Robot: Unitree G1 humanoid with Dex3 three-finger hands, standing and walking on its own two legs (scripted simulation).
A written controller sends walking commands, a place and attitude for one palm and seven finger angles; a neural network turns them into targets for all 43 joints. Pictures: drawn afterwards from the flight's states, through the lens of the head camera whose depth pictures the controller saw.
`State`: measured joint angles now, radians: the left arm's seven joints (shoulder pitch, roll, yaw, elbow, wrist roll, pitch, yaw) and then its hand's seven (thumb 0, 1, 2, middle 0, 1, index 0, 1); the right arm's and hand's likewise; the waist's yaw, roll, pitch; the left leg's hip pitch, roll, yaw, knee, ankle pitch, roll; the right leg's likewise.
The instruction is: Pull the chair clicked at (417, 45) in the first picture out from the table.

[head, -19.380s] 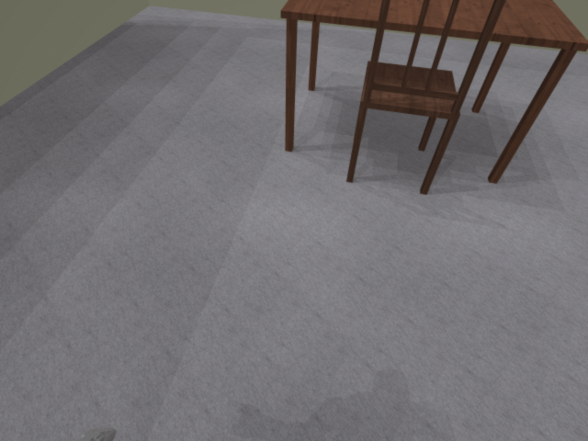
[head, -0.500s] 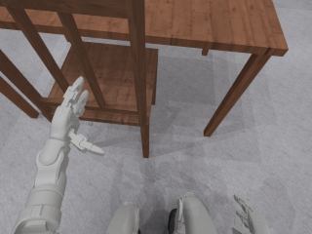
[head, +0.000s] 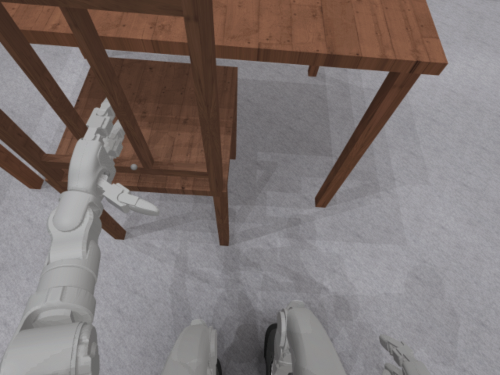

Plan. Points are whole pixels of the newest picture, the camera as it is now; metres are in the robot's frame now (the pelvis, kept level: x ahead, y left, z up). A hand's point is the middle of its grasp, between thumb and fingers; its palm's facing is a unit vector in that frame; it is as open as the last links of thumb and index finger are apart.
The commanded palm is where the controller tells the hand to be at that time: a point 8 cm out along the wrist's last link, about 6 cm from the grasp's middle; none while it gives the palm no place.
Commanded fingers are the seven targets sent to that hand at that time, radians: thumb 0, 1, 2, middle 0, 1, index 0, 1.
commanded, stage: push the fingers through the gap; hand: left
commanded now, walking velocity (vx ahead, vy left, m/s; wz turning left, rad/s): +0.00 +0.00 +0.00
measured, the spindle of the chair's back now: (60, 104) +0.52 +0.29 +0.06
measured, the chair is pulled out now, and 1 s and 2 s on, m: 0.00 0.00 0.00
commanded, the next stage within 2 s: hook a spindle and tug to test in 0.90 s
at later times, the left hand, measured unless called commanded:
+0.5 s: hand (139, 140) +0.48 +0.17 +0.03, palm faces -0.07 -1.00 -0.05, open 16.9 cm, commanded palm +0.46 +0.22 +0.03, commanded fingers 0.00 -0.50 0.30 -0.06 -0.08 -0.06 -0.08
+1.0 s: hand (138, 140) +0.48 +0.18 +0.03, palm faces -0.08 -1.00 -0.05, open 16.9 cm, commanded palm +0.45 +0.22 +0.03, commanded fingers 0.00 -0.50 0.30 -0.08 -0.13 -0.08 -0.13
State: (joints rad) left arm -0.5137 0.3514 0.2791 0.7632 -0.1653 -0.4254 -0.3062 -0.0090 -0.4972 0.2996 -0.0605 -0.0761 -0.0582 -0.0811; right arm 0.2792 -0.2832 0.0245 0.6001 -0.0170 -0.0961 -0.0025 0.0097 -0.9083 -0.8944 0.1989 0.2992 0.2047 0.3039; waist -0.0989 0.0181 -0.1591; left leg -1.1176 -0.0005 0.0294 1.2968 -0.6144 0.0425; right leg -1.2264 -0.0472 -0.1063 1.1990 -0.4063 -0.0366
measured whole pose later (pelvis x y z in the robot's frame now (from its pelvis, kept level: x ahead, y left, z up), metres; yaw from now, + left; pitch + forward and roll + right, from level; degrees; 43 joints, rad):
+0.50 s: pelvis +0.00 +0.00 -0.01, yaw +0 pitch +27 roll -2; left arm -0.74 0.42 0.35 1.00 -0.11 -0.46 -0.29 -0.01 -0.50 0.30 -0.06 -0.08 -0.06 -0.08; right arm 0.28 -0.28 0.04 0.61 -0.04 -0.04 0.01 0.01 -0.91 -0.89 0.20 0.30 0.21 0.30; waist -0.14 0.02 -0.15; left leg -1.18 0.00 0.03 1.32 -0.62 0.05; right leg -1.28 -0.04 -0.11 1.21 -0.40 -0.03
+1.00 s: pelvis +0.00 +0.00 +0.00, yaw -1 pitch +27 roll -2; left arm -0.70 0.41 0.33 0.96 -0.11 -0.47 -0.28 -0.01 -0.50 0.30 -0.06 -0.08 -0.06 -0.08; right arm 0.29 -0.27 0.04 0.60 -0.04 0.00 0.02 0.01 -0.91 -0.89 0.20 0.30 0.20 0.30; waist -0.14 0.02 -0.15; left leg -1.15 0.01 0.03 1.30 -0.62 0.05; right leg -1.26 -0.04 -0.11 1.19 -0.40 -0.03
